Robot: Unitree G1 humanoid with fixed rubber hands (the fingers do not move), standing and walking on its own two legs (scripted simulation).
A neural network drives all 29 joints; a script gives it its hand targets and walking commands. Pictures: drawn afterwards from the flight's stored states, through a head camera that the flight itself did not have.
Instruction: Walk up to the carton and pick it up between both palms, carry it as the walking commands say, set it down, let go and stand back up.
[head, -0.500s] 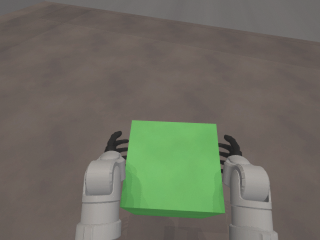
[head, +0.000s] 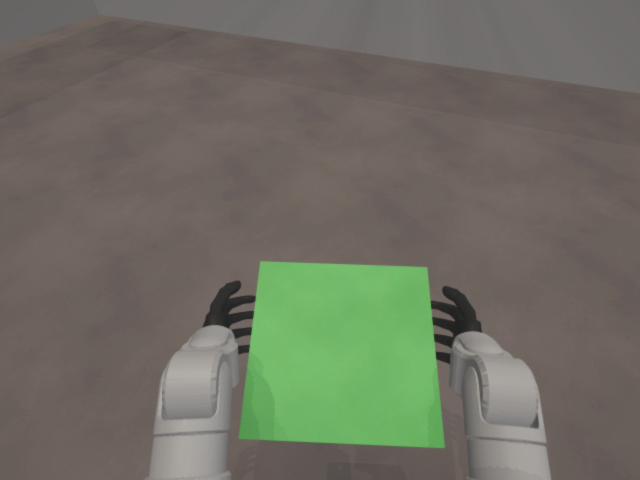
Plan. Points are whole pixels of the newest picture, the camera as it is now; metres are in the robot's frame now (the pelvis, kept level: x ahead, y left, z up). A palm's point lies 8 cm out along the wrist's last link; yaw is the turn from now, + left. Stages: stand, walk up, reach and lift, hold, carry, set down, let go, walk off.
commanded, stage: carry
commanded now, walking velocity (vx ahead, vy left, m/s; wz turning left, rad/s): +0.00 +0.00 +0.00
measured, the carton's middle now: (338, 364) +0.30 +0.00 -0.03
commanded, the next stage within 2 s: hold in 0.94 s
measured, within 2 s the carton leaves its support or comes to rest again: neither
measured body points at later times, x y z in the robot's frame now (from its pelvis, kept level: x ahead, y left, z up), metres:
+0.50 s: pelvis -0.05 -0.01 +0.00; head -0.07 -0.01 +0.45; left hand +0.25 +0.13 +0.04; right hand +0.25 -0.16 +0.04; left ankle -0.08 +0.08 -0.73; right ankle -0.01 -0.10 -0.73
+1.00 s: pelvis -0.06 -0.02 +0.01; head -0.08 -0.01 +0.46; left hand +0.23 +0.14 +0.04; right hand +0.24 -0.16 +0.04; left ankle -0.08 +0.08 -0.73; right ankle -0.01 -0.10 -0.73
